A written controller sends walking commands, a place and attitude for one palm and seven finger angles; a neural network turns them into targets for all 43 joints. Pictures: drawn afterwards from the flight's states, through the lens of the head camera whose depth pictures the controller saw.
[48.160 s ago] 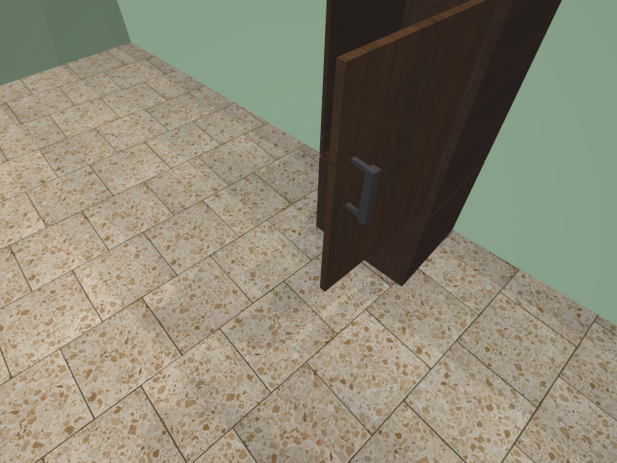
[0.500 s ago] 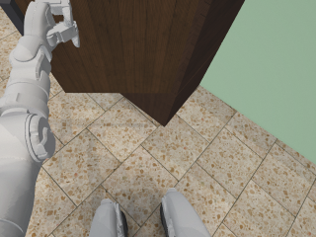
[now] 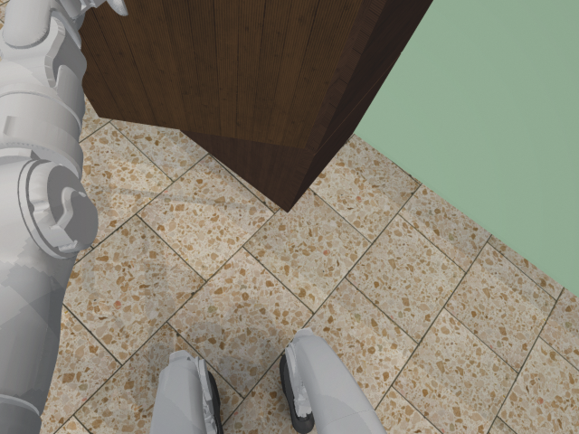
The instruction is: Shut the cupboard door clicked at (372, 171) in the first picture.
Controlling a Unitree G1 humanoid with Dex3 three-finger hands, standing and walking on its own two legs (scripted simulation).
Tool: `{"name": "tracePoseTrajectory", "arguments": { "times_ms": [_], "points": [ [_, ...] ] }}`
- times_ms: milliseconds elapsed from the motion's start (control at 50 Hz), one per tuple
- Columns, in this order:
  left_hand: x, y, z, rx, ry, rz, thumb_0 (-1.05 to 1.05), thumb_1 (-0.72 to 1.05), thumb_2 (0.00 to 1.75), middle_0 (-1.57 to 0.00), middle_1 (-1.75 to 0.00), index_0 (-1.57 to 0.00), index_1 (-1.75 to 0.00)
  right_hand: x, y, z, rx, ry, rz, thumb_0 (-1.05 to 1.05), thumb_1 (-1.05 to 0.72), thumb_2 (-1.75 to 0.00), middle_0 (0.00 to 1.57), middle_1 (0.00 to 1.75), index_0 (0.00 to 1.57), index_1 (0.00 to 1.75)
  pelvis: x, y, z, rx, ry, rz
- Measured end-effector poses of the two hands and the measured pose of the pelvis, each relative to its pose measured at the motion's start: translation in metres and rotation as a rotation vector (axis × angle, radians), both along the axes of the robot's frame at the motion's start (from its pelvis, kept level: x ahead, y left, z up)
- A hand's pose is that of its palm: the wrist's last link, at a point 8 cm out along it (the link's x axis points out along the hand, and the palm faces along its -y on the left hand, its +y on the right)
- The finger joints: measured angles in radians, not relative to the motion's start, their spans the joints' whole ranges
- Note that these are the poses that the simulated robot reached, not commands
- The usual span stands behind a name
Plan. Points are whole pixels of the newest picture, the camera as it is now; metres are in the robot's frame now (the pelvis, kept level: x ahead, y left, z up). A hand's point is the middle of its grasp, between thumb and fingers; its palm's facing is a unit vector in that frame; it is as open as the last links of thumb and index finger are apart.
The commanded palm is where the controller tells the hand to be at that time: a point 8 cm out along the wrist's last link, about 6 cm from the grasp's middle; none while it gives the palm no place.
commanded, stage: pull the fist back off the door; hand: left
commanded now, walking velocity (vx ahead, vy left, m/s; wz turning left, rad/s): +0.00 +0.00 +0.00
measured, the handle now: out of the picture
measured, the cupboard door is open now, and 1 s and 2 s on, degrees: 32 32 32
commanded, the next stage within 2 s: draw the hand back to the body in 0.76 s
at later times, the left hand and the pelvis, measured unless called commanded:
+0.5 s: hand (116, 18) +0.57 +0.10 +0.11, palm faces +0.11 -0.99 -0.03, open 3.1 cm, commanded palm +0.53 +0.13 +0.12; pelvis +0.03 -0.01 +0.04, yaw +1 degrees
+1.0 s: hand (127, 47) +0.52 +0.09 +0.13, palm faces +0.14 -0.99 -0.01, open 3.1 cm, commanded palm +0.46 +0.14 +0.14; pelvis +0.02 -0.02 +0.05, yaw +2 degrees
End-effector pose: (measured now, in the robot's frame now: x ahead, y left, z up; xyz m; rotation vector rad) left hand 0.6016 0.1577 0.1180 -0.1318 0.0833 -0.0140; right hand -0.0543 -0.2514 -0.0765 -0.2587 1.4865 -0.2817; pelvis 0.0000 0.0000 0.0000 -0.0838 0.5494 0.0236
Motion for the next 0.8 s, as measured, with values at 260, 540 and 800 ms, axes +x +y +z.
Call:
{"name": "tracePoseTrajectory", "arguments": {
  "times_ms": [260, 540, 800],
  "points": [
    [-0.020, -0.021, -0.001, 0.146, 0.001, 0.091, 0.02, 0.89, 0.90, -1.30, -1.50, -1.29, -1.50, 0.009, 0.026, 0.005, 0.136, 0.004, -0.038, 0.00, -0.90, -0.90, 0.21, 0.30, 0.21, 0.30, 0.014, -0.001, 0.023, 0.019, -0.046, -0.003],
    [-0.066, -0.007, -0.008, 0.158, -0.017, 0.118, 0.02, 0.90, 0.90, -1.30, -1.49, -1.29, -1.50, 0.055, -0.008, 0.022, 0.096, -0.080, 0.032, 0.00, -0.90, -0.90, 0.21, 0.30, 0.21, 0.30, 0.030, -0.007, 0.043, 0.046, -0.124, -0.001],
    [-0.102, -0.028, 0.005, 0.183, -0.091, 0.095, 0.02, 0.90, 0.90, -1.30, -1.50, -1.30, -1.50, 0.117, -0.020, 0.012, 0.088, -0.228, 0.090, 0.00, -0.90, -0.90, 0.20, 0.30, 0.20, 0.30, 0.028, -0.011, 0.046, 0.061, -0.180, 0.017]
  ]
}}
